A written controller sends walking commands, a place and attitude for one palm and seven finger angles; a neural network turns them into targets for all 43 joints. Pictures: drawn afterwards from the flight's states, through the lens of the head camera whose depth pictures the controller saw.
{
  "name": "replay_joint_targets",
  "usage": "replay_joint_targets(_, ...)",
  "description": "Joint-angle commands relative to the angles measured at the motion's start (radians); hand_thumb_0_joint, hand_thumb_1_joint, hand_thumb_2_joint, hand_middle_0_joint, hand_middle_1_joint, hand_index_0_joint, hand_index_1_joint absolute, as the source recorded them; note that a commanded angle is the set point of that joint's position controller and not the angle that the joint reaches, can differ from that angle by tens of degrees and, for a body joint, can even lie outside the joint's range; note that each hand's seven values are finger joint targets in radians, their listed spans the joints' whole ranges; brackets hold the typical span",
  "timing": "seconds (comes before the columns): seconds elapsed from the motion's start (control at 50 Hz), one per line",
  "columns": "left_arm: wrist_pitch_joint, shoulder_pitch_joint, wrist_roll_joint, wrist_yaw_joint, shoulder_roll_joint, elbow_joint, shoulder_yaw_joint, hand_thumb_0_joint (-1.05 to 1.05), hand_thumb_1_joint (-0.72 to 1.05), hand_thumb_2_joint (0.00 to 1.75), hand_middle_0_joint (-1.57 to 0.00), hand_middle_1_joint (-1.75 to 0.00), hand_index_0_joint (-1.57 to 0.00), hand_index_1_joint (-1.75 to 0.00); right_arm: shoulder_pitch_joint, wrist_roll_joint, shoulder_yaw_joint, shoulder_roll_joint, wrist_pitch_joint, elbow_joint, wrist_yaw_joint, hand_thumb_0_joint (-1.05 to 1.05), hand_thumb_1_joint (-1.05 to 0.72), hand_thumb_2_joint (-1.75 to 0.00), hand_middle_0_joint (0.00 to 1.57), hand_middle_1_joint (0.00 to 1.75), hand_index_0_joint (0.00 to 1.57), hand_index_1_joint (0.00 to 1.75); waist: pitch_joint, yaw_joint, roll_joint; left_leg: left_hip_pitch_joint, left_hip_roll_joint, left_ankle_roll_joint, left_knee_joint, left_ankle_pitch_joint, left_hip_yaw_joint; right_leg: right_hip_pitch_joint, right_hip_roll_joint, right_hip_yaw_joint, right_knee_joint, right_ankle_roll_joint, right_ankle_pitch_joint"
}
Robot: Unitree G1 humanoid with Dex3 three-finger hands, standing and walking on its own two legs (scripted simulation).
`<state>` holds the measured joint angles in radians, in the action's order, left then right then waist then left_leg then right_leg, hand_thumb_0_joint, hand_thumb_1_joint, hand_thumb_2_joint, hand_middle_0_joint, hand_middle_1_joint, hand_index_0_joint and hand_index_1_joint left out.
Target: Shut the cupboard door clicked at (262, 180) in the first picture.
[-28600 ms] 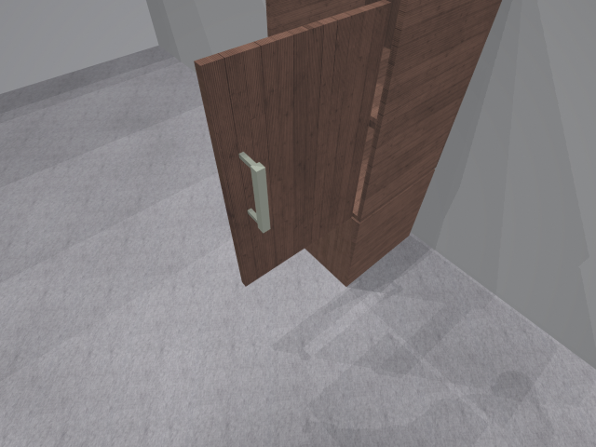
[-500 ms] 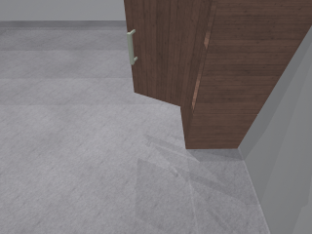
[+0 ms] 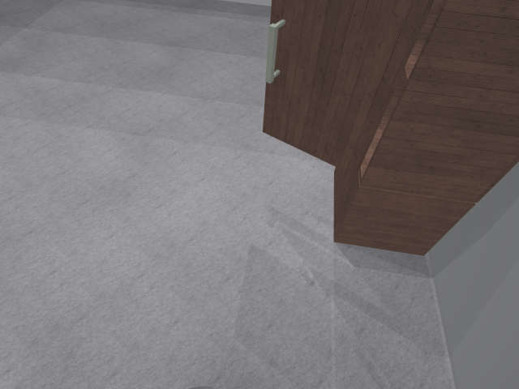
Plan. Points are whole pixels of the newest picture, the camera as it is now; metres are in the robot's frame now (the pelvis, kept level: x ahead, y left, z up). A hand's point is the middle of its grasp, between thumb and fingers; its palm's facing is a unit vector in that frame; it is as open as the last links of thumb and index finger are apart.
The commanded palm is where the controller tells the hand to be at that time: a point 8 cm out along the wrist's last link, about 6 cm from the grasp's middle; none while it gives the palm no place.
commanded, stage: walk to a spot facing it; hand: left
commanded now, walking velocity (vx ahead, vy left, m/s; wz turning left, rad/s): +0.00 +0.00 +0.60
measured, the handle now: (275, 52) +0.96 -0.02 +0.01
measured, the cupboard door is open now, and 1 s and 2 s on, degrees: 65 65 65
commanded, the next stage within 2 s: turn to face it in 1.86 s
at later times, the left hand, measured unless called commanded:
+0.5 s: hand out of the picture +0.00 +0.17 -0.14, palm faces +0.28 -0.91 -0.30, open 7.3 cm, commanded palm none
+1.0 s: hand out of the picture -0.03 +0.16 -0.13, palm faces +0.61 -0.73 -0.30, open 7.3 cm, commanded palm none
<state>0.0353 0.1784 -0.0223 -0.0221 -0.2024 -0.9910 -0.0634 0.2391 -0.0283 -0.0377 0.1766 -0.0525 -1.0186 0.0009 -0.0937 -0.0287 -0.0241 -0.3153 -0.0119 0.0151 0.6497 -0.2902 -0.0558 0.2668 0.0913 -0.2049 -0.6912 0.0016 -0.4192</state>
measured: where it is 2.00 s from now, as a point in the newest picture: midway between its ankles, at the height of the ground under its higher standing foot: (188, 369)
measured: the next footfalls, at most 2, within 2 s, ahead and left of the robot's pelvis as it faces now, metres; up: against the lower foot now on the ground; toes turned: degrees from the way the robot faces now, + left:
right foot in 0.32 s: +0.04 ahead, -0.16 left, +0.00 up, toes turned +11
left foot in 0.62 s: -0.03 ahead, +0.10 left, +0.00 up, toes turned +27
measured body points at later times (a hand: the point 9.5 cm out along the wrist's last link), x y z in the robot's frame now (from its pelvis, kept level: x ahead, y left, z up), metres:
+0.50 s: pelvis -0.01 -0.05 +0.01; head +0.05 -0.05 +0.46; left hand -0.01 +0.22 -0.12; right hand +0.14 -0.29 -0.13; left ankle -0.05 +0.08 -0.66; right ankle +0.00 -0.17 -0.72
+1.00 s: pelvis +0.05 -0.05 +0.01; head +0.09 -0.05 +0.46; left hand -0.06 +0.19 -0.11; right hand +0.25 -0.22 -0.15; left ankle -0.06 +0.06 -0.64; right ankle +0.10 -0.13 -0.72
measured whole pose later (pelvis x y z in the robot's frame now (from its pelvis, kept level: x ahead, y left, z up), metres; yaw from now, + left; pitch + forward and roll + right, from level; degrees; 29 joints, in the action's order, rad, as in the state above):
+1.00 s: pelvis +0.05 -0.05 +0.01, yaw +38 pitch +0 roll +2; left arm -0.03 0.28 -0.03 0.01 -0.21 -0.87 -0.06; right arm 0.23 -0.04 -0.07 0.24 -0.07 -0.95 0.03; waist -0.06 -0.01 0.03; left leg -0.51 0.00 -0.01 1.15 -0.40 0.05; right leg 0.24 0.08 -0.15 -0.58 -0.03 -0.34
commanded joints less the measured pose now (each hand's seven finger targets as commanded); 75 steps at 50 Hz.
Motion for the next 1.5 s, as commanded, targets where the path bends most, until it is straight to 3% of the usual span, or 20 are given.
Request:
replay_joint_targets(0.0, 0.002, -0.052, -0.004, -0.013, -0.118, 0.138, -0.033, 0.00, 0.90, 0.90, -0.20, -0.30, -0.20, -0.30, 0.131, -0.015, -0.051, 0.233, 0.029, 0.056, -0.026, 0.00, -0.90, -0.90, 0.20, 0.30, 0.20, 0.30, 0.089, -0.033, 0.228, 0.131, -0.331, 0.174, -0.365, 0.345, 0.519, 0.276, -0.022, 0.214, -0.425, 0.022, -0.126)
replay_joint_targets(0.24, -0.012, 0.100, 0.009, -0.004, -0.114, 0.148, -0.034, 0.00, 0.90, 0.90, -0.20, -0.30, -0.20, -0.30, -0.048, -0.001, -0.073, 0.229, 0.011, 0.155, -0.017, 0.00, -0.90, -0.90, 0.20, 0.30, 0.20, 0.30, 0.149, 0.049, 0.182, -0.028, -0.120, 0.089, -0.267, 0.193, 0.378, -0.107, -0.104, 0.160, 0.155, 0.043, 0.117)
replay_joint_targets(0.3, -0.024, 0.095, -0.015, -0.019, -0.288, 0.173, -0.062, 0.00, 0.90, 0.90, -0.20, -0.30, -0.20, -0.30, -0.077, 0.007, -0.070, 0.138, 0.007, 0.205, 0.002, 0.00, -0.90, -0.90, 0.20, 0.30, 0.20, 0.30, 0.074, 0.075, -0.220, -0.312, 0.100, -0.055, 0.298, -0.285, 0.120, -0.125, 0.397, 0.627, 0.515, -0.168, -0.011)
replay_joint_targets(0.4, -0.040, -0.048, -0.012, -0.018, -0.185, 0.206, -0.036, 0.00, 0.90, 0.90, -0.20, -0.30, -0.20, -0.30, -0.049, 0.011, -0.060, 0.129, -0.006, 0.182, 0.028, 0.00, -0.90, -0.90, 0.20, 0.30, 0.20, 0.30, 0.063, -0.019, -0.170, -0.222, -0.011, -0.076, 0.469, -0.157, 0.071, -0.061, 0.220, 0.231, 0.326, -0.138, 0.492)
replay_joint_targets(0.5, -0.037, 0.096, -0.014, -0.015, -0.249, 0.163, -0.058, 0.00, 0.90, 0.90, -0.20, -0.30, -0.20, -0.30, -0.151, 0.017, -0.040, 0.111, 0.004, 0.219, 0.032, 0.00, -0.90, -0.90, 0.20, 0.30, 0.20, 0.30, 0.092, 0.063, -0.181, -0.126, 0.006, -0.068, 0.127, -0.171, -0.019, -0.199, 0.253, 0.188, 0.222, -0.126, 0.741)
replay_joint_targets(0.56, -0.030, 0.090, -0.002, -0.009, -0.249, 0.163, -0.060, 0.00, 0.90, 0.90, -0.20, -0.30, -0.20, -0.30, -0.071, 0.014, -0.042, 0.146, 0.016, 0.199, 0.028, 0.00, -0.90, -0.90, 0.20, 0.30, 0.20, 0.30, 0.145, 0.017, -0.128, 0.085, 0.016, -0.050, -0.152, 0.047, -0.026, -0.132, 0.233, 0.122, 0.091, -0.052, 0.652)
replay_joint_targets(0.6, -0.023, 0.098, 0.011, 0.005, -0.142, 0.212, -0.035, 0.00, 0.90, 0.90, -0.20, -0.30, -0.20, -0.30, 0.052, -0.005, -0.085, 0.336, 0.028, 0.182, 0.019, 0.00, -0.90, -0.90, 0.20, 0.30, 0.20, 0.30, 0.219, -0.045, 0.359, 0.386, -0.352, 0.135, -0.256, 0.545, 0.459, 0.273, 0.029, 0.030, -0.277, 0.077, -0.196)
replay_joint_targets(0.62, -0.017, 0.014, -0.005, 0.004, -0.144, 0.256, -0.024, 0.00, 0.90, 0.90, -0.20, -0.30, -0.20, -0.30, 0.125, -0.011, -0.089, 0.363, 0.020, 0.158, 0.010, 0.00, -0.90, -0.90, 0.20, 0.30, 0.20, 0.30, 0.202, -0.092, 0.277, 0.335, -0.421, 0.222, -0.292, 0.341, 0.525, 0.328, 0.012, 0.123, -0.395, 0.056, -0.288)
replay_joint_targets(0.82, -0.043, 0.134, -0.003, 0.051, -0.132, 0.175, -0.037, 0.00, 0.90, 0.90, -0.20, -0.30, -0.20, -0.30, -0.095, -0.006, -0.060, 0.264, 0.038, 0.202, -0.006, 0.00, -0.90, -0.90, 0.20, 0.30, 0.20, 0.30, 0.095, 0.068, 0.164, -0.093, -0.119, 0.101, -0.270, -0.279, 0.340, -0.099, -0.094, 0.084, 0.100, 0.054, 0.077)
replay_joint_targets(0.84, -0.052, 0.235, -0.010, 0.046, -0.170, 0.145, -0.052, 0.00, 0.90, 0.90, -0.20, -0.30, -0.20, -0.30, -0.128, 0.002, -0.056, 0.231, 0.039, 0.215, -0.004, 0.00, -0.90, -0.90, 0.20, 0.30, 0.20, 0.30, 0.096, 0.120, 0.060, -0.266, -0.038, 0.064, -0.132, -0.347, 0.272, -0.287, -0.049, 0.148, 0.231, 0.044, 0.018)
replay_joint_targets(0.86, -0.064, 0.315, -0.025, 0.028, -0.257, 0.134, -0.070, 0.00, 0.90, 0.90, -0.20, -0.30, -0.20, -0.30, -0.124, 0.016, -0.038, 0.144, 0.045, 0.242, 0.002, 0.00, -0.90, -0.90, 0.20, 0.30, 0.20, 0.30, 0.106, 0.164, -0.251, -0.484, 0.083, 0.003, 0.184, -0.366, 0.120, -0.428, 0.224, 0.489, 0.443, -0.034, -0.272)
replay_joint_targets(0.9, -0.068, 0.246, -0.010, 0.008, -0.276, 0.156, -0.066, 0.00, 0.90, 0.90, -0.20, -0.30, -0.20, -0.30, -0.172, -0.003, -0.052, 0.172, 0.044, 0.260, 0.016, 0.00, -0.90, -0.90, 0.20, 0.30, 0.20, 0.30, -0.002, 0.113, -0.234, -0.507, -0.001, -0.010, 0.594, -0.259, 0.170, -0.170, 0.429, 0.791, 0.603, -0.155, -0.465)
replay_joint_targets(0.98, -0.100, 0.082, -0.008, 0.009, -0.139, 0.159, -0.037, 0.00, 0.90, 0.90, -0.20, -0.30, -0.20, -0.30, -0.091, -0.002, -0.048, 0.108, 0.030, 0.183, 0.048, 0.00, -0.90, -0.90, 0.20, 0.30, 0.20, 0.30, -0.003, 0.006, -0.129, -0.377, -0.072, -0.043, 0.572, 0.025, 0.092, -0.089, 0.252, 0.234, 0.525, -0.080, 0.048)
replay_joint_targets(1.08, -0.115, 0.242, -0.007, 0.006, -0.125, 0.070, -0.032, 0.00, 0.90, 0.90, -0.20, -0.30, -0.20, -0.30, -0.178, 0.001, -0.029, 0.059, 0.036, 0.193, 0.060, 0.00, -0.90, -0.90, 0.20, 0.30, 0.20, 0.30, 0.027, 0.063, -0.102, -0.414, -0.061, -0.036, 0.332, 0.039, -0.004, -0.333, 0.244, 0.053, 0.452, -0.078, 0.512)
replay_joint_targets(1.2, -0.113, 0.297, -0.008, 0.006, -0.144, 0.037, -0.032, 0.00, 0.90, 0.90, -0.20, -0.30, -0.20, -0.30, -0.282, -0.002, -0.013, 0.062, 0.051, 0.229, 0.069, 0.00, -0.90, -0.90, 0.20, 0.30, 0.20, 0.30, 0.017, 0.085, -0.134, -0.327, -0.043, 0.006, 0.073, 0.017, -0.072, -0.399, 0.293, -0.027, 0.375, -0.070, 0.742)
replay_joint_targets(1.28, -0.105, 0.240, 0.000, 0.012, -0.193, 0.048, -0.041, 0.00, 0.90, 0.90, -0.20, -0.30, -0.20, -0.30, -0.059, -0.010, -0.033, 0.128, 0.063, 0.179, 0.049, 0.00, -0.90, -0.90, 0.20, 0.30, 0.20, 0.30, 0.131, -0.043, -0.100, 0.112, 0.067, 0.066, -0.055, 0.015, -0.152, -0.240, 0.265, -0.127, 0.026, -0.031, 0.923)
replay_joint_targets(1.3, -0.104, 0.224, 0.006, 0.021, -0.188, 0.070, -0.037, 0.00, 0.90, 0.90, -0.20, -0.30, -0.20, -0.30, 0.086, -0.015, -0.053, 0.196, 0.067, 0.149, 0.035, 0.00, -0.90, -0.90, 0.20, 0.30, 0.20, 0.30, 0.221, -0.123, -0.025, 0.395, -0.003, 0.108, -0.116, 0.054, -0.049, -0.040, 0.238, -0.127, -0.218, 0.000, 0.716)
replay_joint_targets(1.32, -0.099, 0.205, 0.015, 0.039, -0.124, 0.126, -0.033, 0.00, 0.90, 0.90, -0.20, -0.30, -0.20, -0.30, 0.199, -0.023, -0.090, 0.344, 0.074, 0.126, 0.023, 0.00, -0.90, -0.90, 0.20, 0.30, 0.20, 0.30, 0.297, -0.154, 0.258, 0.611, -0.345, 0.256, -0.196, 0.142, 0.485, 0.323, 0.058, -0.087, -0.584, 0.060, -0.053)
replay_joint_targets(1.34, -0.095, 0.068, 0.012, 0.033, -0.135, 0.196, -0.023, 0.00, 0.90, 0.90, -0.20, -0.30, -0.20, -0.30, 0.260, 0.000, -0.095, 0.389, 0.071, 0.103, 0.010, 0.00, -0.90, -0.90, 0.20, 0.30, 0.20, 0.30, 0.282, -0.174, 0.137, 0.597, -0.449, 0.310, -0.295, 0.263, 0.629, 0.460, 0.035, 0.094, -0.687, 0.040, -0.170)
replay_joint_targets(1.48, -0.050, 0.115, -0.009, 0.046, -0.071, 0.147, -0.037, 0.00, 0.90, 0.90, -0.20, -0.30, -0.20, -0.30, -0.042, -0.005, -0.038, 0.214, 0.103, 0.162, -0.008, 0.00, -0.90, -0.90, 0.20, 0.30, 0.20, 0.30, 0.077, 0.021, 0.161, 0.024, -0.220, 0.179, -0.406, -0.014, 0.271, 0.250, 0.060, 0.167, -0.331, 0.054, 0.061)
